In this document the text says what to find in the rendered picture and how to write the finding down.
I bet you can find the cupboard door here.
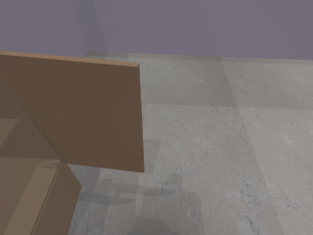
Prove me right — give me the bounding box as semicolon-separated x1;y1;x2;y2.
0;50;145;173

